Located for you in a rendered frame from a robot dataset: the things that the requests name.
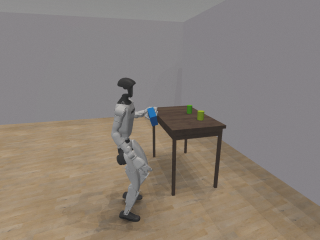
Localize right robot forearm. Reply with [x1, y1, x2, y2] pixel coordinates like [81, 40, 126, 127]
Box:
[112, 132, 138, 161]

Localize table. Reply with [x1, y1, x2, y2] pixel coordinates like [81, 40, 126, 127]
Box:
[152, 105, 226, 196]

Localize left robot forearm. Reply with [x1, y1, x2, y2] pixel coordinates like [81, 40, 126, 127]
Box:
[134, 110, 146, 119]

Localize robot left thigh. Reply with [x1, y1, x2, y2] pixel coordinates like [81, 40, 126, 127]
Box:
[131, 139, 148, 178]

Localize robot left hand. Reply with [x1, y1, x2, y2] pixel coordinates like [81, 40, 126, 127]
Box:
[144, 106, 158, 120]

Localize robot right hand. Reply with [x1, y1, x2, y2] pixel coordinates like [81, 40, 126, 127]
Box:
[133, 156, 153, 176]

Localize right robot upper arm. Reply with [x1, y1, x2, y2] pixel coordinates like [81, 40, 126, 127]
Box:
[111, 105, 127, 138]

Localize sponge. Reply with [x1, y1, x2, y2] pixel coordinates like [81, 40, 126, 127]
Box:
[147, 107, 158, 127]

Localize humanoid robot torso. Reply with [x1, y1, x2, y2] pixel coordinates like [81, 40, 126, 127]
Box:
[114, 101, 135, 154]

